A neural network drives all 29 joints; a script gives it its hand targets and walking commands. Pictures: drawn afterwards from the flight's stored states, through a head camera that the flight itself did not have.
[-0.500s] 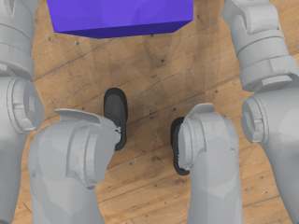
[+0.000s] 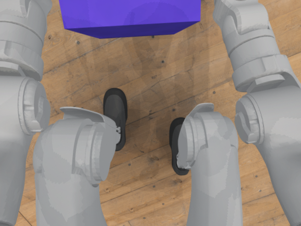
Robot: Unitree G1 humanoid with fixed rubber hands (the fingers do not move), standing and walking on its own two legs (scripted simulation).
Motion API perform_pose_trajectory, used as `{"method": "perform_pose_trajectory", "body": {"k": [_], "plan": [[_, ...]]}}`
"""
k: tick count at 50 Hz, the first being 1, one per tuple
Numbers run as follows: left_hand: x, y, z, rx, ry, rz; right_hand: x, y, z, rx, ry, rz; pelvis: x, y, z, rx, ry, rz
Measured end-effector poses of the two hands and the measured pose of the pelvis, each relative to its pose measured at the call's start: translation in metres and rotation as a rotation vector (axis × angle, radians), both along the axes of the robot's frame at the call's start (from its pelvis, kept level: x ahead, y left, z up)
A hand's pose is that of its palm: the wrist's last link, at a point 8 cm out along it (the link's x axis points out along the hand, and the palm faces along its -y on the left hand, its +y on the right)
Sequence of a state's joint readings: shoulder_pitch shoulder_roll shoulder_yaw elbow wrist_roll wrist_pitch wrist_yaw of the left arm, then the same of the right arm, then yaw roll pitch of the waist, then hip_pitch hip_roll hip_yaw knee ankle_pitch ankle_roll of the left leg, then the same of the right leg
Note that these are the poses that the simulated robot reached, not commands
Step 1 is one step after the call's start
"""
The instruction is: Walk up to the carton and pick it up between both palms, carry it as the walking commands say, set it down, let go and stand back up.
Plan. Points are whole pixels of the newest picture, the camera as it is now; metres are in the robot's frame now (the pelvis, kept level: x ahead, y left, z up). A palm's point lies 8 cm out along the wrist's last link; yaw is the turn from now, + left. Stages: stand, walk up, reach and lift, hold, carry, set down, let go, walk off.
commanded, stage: reach and lift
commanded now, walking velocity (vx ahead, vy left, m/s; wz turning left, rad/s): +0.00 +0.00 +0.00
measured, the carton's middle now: out of the picture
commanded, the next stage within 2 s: none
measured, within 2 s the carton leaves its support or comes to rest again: leaves its support in 0.98 s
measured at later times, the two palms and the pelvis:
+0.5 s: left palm out of the picture +0.55 +0.22 -0.17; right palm out of the picture +0.57 -0.08 -0.17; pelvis +0.00 -0.01 +0.00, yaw -1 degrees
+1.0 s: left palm out of the picture +0.55 +0.23 -0.16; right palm out of the picture +0.56 -0.08 -0.17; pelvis +0.01 -0.01 +0.00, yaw -1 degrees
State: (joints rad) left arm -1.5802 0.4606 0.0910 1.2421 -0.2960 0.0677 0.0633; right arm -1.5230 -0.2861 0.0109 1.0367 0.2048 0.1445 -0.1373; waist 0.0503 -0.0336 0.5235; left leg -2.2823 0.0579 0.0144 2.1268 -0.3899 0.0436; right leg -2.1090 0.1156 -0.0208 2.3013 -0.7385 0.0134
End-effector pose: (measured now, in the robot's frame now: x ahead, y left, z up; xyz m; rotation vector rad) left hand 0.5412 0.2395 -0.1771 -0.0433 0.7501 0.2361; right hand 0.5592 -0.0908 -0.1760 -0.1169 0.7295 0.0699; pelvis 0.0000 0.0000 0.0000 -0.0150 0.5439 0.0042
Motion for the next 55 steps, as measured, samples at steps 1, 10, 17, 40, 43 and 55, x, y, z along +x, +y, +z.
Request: {"method": "perform_pose_trajectory", "body": {"k": [1, 10, 17, 40, 43, 55], "plan": [[0.002, -0.004, 0.001, -0.001, -0.003, -0.009, 0.001, 0.002, 0.002, 0.001, -0.004, -0.001, 0.000, 0.001, 0.000, -0.002, -0.002, 0.001], [0.008, -0.018, 0.002, 0.016, -0.007, -0.019, 0.005, 0.005, 0.003, 0.008, -0.013, -0.007, -0.002, 0.003, 0.001, -0.002, 0.006, 0.002], [0.008, -0.019, 0.002, 0.024, -0.010, -0.014, 0.005, 0.006, 0.003, 0.004, -0.016, -0.001, 0.000, -0.001, 0.003, 0.002, 0.013, -0.003], [0.015, -0.017, 0.005, 0.034, 0.030, -0.069, 0.003, 0.005, -0.003, 0.114, -0.004, -0.051, 0.003, -0.008, -0.014, 0.013, -0.018, -0.022], [0.015, -0.016, 0.006, 0.033, 0.032, -0.063, 0.003, 0.006, -0.002, 0.100, -0.004, -0.047, 0.004, -0.008, -0.012, 0.011, -0.017, -0.021], [0.003, -0.011, 0.029, -0.012, -0.027, 0.008, -0.008, 0.020, 0.026, -0.005, 0.008, -0.078, 0.003, -0.005, 0.006, -0.010, -0.048, -0.016]]}}
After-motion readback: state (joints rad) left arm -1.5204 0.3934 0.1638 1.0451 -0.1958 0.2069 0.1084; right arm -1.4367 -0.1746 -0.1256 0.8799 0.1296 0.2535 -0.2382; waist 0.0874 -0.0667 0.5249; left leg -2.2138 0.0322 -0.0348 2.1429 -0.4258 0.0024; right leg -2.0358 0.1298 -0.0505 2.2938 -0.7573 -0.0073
